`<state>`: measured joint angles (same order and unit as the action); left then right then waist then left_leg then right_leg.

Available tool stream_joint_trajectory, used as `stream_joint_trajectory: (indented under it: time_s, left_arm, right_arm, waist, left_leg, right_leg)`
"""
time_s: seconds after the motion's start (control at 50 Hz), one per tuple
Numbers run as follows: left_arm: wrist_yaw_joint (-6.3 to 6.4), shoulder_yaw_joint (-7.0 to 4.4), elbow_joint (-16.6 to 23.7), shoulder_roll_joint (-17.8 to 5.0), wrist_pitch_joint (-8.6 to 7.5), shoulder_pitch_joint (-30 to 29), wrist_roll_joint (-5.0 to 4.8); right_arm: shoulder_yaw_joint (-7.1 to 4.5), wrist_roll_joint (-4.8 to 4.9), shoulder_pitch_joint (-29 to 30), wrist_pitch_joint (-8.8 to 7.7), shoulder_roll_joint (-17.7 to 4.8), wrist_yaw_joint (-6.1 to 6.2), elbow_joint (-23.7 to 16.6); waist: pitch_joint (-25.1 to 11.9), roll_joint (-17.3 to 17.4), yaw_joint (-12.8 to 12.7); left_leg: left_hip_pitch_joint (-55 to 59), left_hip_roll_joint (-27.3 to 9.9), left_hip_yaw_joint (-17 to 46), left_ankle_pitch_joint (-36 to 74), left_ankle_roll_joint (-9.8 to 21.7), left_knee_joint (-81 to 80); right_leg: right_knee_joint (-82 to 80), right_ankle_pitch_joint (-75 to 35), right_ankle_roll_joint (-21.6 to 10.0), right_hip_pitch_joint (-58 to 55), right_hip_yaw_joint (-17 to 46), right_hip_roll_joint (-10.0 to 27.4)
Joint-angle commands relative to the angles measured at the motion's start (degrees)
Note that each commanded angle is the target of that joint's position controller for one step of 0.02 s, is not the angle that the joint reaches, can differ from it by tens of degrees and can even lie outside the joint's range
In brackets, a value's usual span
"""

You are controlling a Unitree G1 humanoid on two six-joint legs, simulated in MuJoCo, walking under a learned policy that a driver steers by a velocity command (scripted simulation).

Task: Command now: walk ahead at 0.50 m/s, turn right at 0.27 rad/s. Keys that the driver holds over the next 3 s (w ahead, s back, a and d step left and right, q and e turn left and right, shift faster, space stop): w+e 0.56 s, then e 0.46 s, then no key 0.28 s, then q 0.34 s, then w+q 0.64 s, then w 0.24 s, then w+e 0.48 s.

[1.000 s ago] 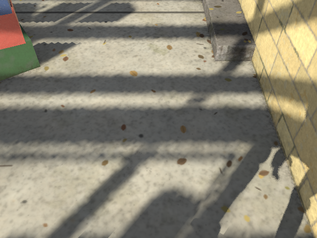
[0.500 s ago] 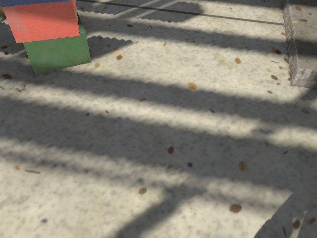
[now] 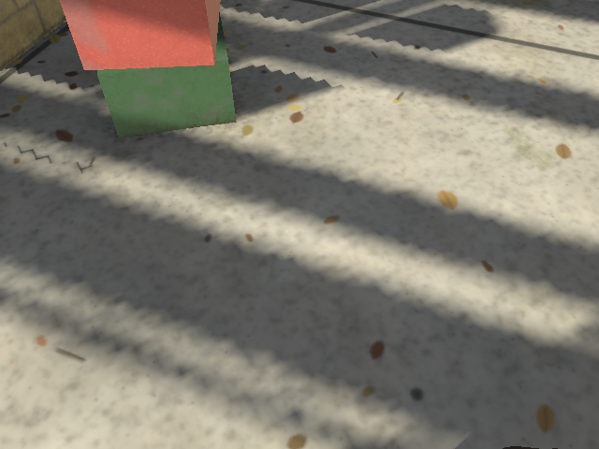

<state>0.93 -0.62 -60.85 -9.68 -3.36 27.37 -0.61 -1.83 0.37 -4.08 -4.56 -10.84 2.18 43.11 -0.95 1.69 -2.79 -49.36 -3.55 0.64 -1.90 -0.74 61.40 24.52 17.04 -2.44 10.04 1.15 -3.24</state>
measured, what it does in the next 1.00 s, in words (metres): walks ahead, turning right: left foot, then right foot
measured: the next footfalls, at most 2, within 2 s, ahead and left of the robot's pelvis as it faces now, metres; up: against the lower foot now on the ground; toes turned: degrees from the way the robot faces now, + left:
left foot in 0.16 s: +0.27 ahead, +0.12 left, +0.00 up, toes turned -7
right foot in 0.68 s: +0.46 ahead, -0.21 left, +0.00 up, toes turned -24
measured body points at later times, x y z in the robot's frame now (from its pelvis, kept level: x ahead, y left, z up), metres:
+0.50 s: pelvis +0.26 +0.01 +0.01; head +0.28 +0.01 +0.46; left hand +0.50 +0.22 -0.10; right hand +0.20 -0.26 -0.13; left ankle +0.23 +0.13 -0.74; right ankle +0.37 -0.20 -0.67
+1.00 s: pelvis +0.43 -0.11 +0.00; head +0.47 -0.15 +0.45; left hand +0.69 +0.06 -0.10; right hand +0.45 -0.43 -0.10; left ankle +0.60 -0.01 -0.68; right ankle +0.42 -0.19 -0.74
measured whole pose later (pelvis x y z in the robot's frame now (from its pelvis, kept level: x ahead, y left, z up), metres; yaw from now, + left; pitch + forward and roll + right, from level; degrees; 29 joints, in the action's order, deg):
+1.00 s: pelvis +0.43 -0.11 +0.00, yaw -34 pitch +5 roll +1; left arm 1.4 -5.3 -39.0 -15.7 1.1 11.1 -0.8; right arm -3.9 -0.5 -1.0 -1.8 -15.6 2.3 43.3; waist 2.3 0.9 -1.9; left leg -38.3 -1.9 6.4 -14.4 -4.3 50.9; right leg 25.8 8.1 -4.4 21.4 7.1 -7.1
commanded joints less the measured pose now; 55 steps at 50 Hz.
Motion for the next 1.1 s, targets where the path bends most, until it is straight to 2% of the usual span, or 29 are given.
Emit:
stream_joint_trajectory:
  time_s: [0.02,0.06,0.1,0.12,0.14,0.16,0.18,0.2,0.22,0.26,0.3,0.34,0.38,0.48,0.58,0.62,0.64,0.66,0.68,0.7,0.72,0.74,0.76,0.78,0.82,0.86,0.94,1.02,1.1]
  left_arm:
    - [2.01,-2.87,6.11,-12.31,-1.67,-6.04,-1.76]
    - [2.20,-3.27,5.43,-10.62,-1.30,-2.94,-2.27]
    - [1.84,-3.75,4.51,-9.65,-0.38,0.88,-1.72]
    - [1.65,-3.85,4.48,-8.81,-0.06,2.45,-1.38]
    - [1.15,-3.76,5.02,-8.08,-0.16,2.10,-0.83]
    - [0.73,-3.69,7.80,-7.74,-0.80,-2.56,-0.18]
    - [0.19,-1.64,9.88,-1.54,-1.97,3.42,-1.19]
    - [-0.28,-2.92,9.34,-6.62,-2.68,2.05,-2.14]
    - [0.04,-4.19,10.98,-9.51,-2.31,-3.52,-2.42]
    - [0.99,-5.07,12.62,-8.83,-1.15,-9.26,-0.93]
    - [0.84,-5.44,13.26,-6.64,0.31,-7.79,-1.16]
    - [0.68,-5.42,14.35,-5.30,1.23,-8.80,-1.18]
    - [0.58,-5.60,15.73,-5.96,1.58,-11.84,-0.43]
    - [-1.25,-4.73,18.88,-5.34,1.29,-21.05,-0.32]
    - [-3.24,-4.36,23.28,-6.42,1.46,-30.03,-0.31]
    - [-3.78,-5.01,24.45,-7.79,1.36,-28.89,0.14]
    - [-3.86,-5.75,23.85,-9.13,1.19,-25.09,0.20]
    - [-3.68,-7.26,21.58,-11.76,1.02,-16.52,0.15]
    - [-2.43,-9.16,20.15,-17.15,1.29,-8.95,0.11]
    - [-1.91,-9.31,21.29,-23.59,0.99,-10.85,0.78]
    - [-2.02,-8.50,22.99,-21.11,1.30,-5.71,1.42]
    - [-2.02,-7.56,23.18,-17.64,1.29,-8.53,1.42]
    - [-1.85,-6.93,23.67,-14.94,1.36,-12.94,0.08]
    - [-1.52,-6.42,24.55,-13.09,1.60,-16.87,-0.39]
    - [-1.36,-6.19,25.71,-12.79,1.93,-20.05,0.45]
    - [-0.99,-6.59,25.96,-13.79,1.83,-19.85,0.69]
    - [0.66,-7.02,26.47,-14.85,3.21,-18.93,-0.29]
    - [1.37,-6.97,27.17,-14.71,4.59,-18.62,-0.22]
    - [1.31,-6.07,27.36,-12.96,4.88,-18.15,0.16]
  right_arm:
    - [-0.25,1.73,6.42,-0.69,-1.45,-1.00,-5.18]
    - [-0.86,1.85,10.08,-0.95,-2.99,-1.89,-5.69]
    - [-1.59,1.55,10.50,-1.80,-4.24,-2.50,-5.59]
    - [-2.21,1.35,8.59,-2.22,-5.20,-2.52,-5.09]
    - [-3.29,1.02,2.39,-2.63,-7.29,-2.27,-3.66]
    - [-4.66,0.13,-9.74,-2.90,-11.03,-1.78,-1.65]
    - [-5.90,-0.07,-18.17,-2.45,-15.72,-2.19,0.89]
    - [-5.14,0.04,-20.61,-1.84,-11.53,-2.03,1.58]
    - [-4.28,0.27,-15.84,-1.59,-8.56,-1.63,1.07]
    - [-3.40,-0.19,-6.03,-1.58,-5.30,-1.93,0.66]
    - [-3.10,-0.78,-3.25,-1.67,-3.96,-2.58,1.97]
    - [-3.67,-0.81,-4.29,-1.98,-5.52,-2.52,3.50]
    - [-4.17,-0.95,-5.57,-2.12,-7.20,-2.03,4.83]
    - [-4.53,-0.36,-8.71,-1.57,-9.48,-0.69,7.34]
    - [-5.32,0.57,-11.97,-0.45,-12.36,-0.41,8.87]
    - [-5.85,0.99,-11.03,0.49,-14.48,0.02,8.46]
    - [-6.11,1.32,-10.63,0.84,-15.30,0.34,8.06]
    - [-6.04,1.56,-10.27,1.16,-15.42,0.51,7.82]
    - [-5.63,0.28,-11.36,0.85,-14.32,0.53,6.74]
    - [-3.07,-2.62,-17.13,-0.84,-6.71,-0.95,3.96]
    - [-3.33,-0.65,-15.10,-2.61,-10.91,-2.10,3.88]
    - [-3.63,1.27,-8.96,-2.71,-11.86,-2.17,2.07]
    - [-3.40,0.76,-7.12,-2.21,-11.33,-1.50,2.04]
    - [-3.69,-0.43,-6.32,-1.24,-11.47,-0.48,2.60]
    - [-4.22,-0.82,-7.11,0.84,-11.60,0.13,1.50]
    - [-3.87,-0.94,-7.05,1.63,-9.70,0.41,0.47]
    - [-3.19,-1.15,-2.40,2.34,-8.64,0.46,-1.24]
    - [-3.10,-0.43,2.86,3.09,-9.14,-0.01,-3.30]
    - [-2.94,-0.35,2.85,2.42,-9.49,-0.73,-3.94]
  waist:
    - [2.36,-7.05,2.98]
    - [4.16,-4.93,1.15]
    - [3.61,-6.82,0.45]
    - [1.57,-7.37,1.14]
    - [-3.21,-7.27,4.12]
    - [-11.30,-3.93,10.76]
    - [-24.18,13.87,9.66]
    - [-23.48,12.60,10.56]
    - [-13.59,8.26,10.08]
    - [-3.98,2.66,5.42]
    - [-1.91,4.32,1.80]
    - [-1.13,3.03,1.04]
    - [-0.25,1.63,1.13]
    - [0.99,1.53,3.62]
    - [4.66,1.64,6.05]
    - [2.82,4.02,4.50]
    - [0.13,4.80,2.48]
    - [-4.22,3.60,-1.85]
    - [-9.81,-2.56,-4.64]
    - [-16.96,-17.13,2.30]
    - [-28.95,-11.65,-2.59]
    - [-22.92,-8.57,-2.92]
    - [-16.11,-4.30,-1.04]
    - [-11.36,-2.11,0.84]
    - [-8.84,-2.88,4.25]
    - [-8.84,-4.06,5.14]
    - [-9.85,-5.59,3.92]
    - [-7.63,-7.91,2.37]
    - [-7.37,-10.43,1.92]
  left_leg:
    - [20.53,3.13,1.48,7.78,-2.92,-24.22]
    - [18.23,3.64,2.11,7.20,-2.24,-32.48]
    - [20.53,4.22,1.89,2.96,-0.25,-36.16]
    - [25.26,4.95,1.13,-0.44,1.20,-37.38]
    - [36.23,4.20,1.26,-1.11,3.41,-36.32]
    - [55.93,-4.50,8.46,7.02,7.00,-30.69]
    - [76.97,-20.07,32.49,-1.72,16.96,-34.83]
    - [76.05,-21.63,41.06,-12.41,18.18,-39.31]
    - [68.45,-19.04,32.42,-13.19,15.48,-41.04]
    - [49.79,-13.96,19.63,-4.58,12.38,-45.70]
    - [40.36,-11.45,12.94,-3.04,10.83,-49.45]
    - [38.23,-11.76,8.67,1.01,11.63,-51.42]
    - [38.95,-12.24,4.96,5.58,11.89,-52.15]
    - [41.65,-10.94,-3.59,5.51,9.56,-52.24]
    - [48.19,-13.01,-7.71,8.58,7.97,-48.15]
    - [49.47,-12.87,-9.96,28.09,6.31,-40.62]
    - [50.15,-12.06,-10.72,37.63,5.24,-34.06]
    - [47.94,-9.80,-12.21,39.29,3.42,-22.78]
    - [33.84,-7.08,-12.81,21.83,-0.45,-4.84]
    - [9.50,3.34,-7.77,-36.29,-4.07,16.73]
    - [8.10,4.10,4.73,-38.24,-3.16,23.49]
    - [4.69,2.02,5.20,-32.43,-2.21,23.20]
    - [4.02,-0.05,4.31,-26.83,-1.84,18.14]
    - [6.40,-1.42,3.95,-23.76,-2.22,14.31]
    - [13.62,-1.52,3.84,-21.57,-2.24,9.24]
    - [15.19,-0.11,3.15,-19.61,-2.81,3.53]
    - [15.78,1.91,4.09,-11.97,-3.75,-7.39]
    - [17.80,3.88,5.34,-10.28,-3.68,-15.29]
    - [22.70,4.35,4.87,-12.64,-2.68,-22.89]
  right_leg:
    - [-15.09,-16.92,-10.08,10.97,12.21,13.03]
    - [-11.85,-15.37,-9.36,1.90,15.11,14.42]
    - [-6.43,-18.11,-8.22,-3.58,16.47,14.57]
    - [-2.58,-21.90,-7.36,-4.62,16.32,13.16]
    - [4.94,-27.02,-6.22,-2.11,14.72,10.26]
    - [20.69,-19.85,-4.15,10.76,11.49,6.46]
    - [40.73,8.37,-0.97,30.39,6.63,-0.21]
    - [50.41,16.15,-0.44,38.14,10.85,1.97]
    - [53.25,10.63,-0.15,42.68,9.51,3.94]
    - [48.04,1.53,0.10,37.54,6.24,7.99]
    - [45.44,-1.12,-0.14,31.32,6.01,9.94]
    - [43.94,-4.70,-0.06,31.90,6.10,10.10]
    - [39.54,-9.41,0.28,34.30,6.80,10.00]
    - [23.35,-21.86,0.54,32.21,3.51,8.97]
    - [14.77,-15.04,-0.99,31.37,-1.28,7.88]
    - [12.57,-8.52,-2.56,25.15,-5.40,4.61]
    - [10.03,-7.92,-3.65,19.36,-7.20,1.93]
    - [4.63,-13.49,-5.39,7.65,-7.96,-0.98]
    - [4.93,-32.99,-8.69,-10.51,1.67,4.70]
    - [7.31,-57.71,-20.48,-30.90,29.12,21.92]
    - [2.27,-52.43,-24.39,-33.41,37.39,25.30]
    - [1.42,-50.73,-21.66,-29.05,28.93,22.25]
    - [0.41,-46.29,-18.12,-20.76,22.45,18.86]
    - [-1.34,-43.92,-16.11,-11.95,19.33,16.57]
    - [-3.43,-44.27,-15.07,-0.18,16.72,14.32]
    - [-3.44,-47.16,-14.63,3.34,15.16,12.96]
    - [-2.87,-37.65,-12.10,4.17,16.10,11.10]
    - [-2.91,-21.79,-10.10,5.59,20.48,9.69]
    - [0.95,-24.42,-9.49,2.85,22.99,10.07]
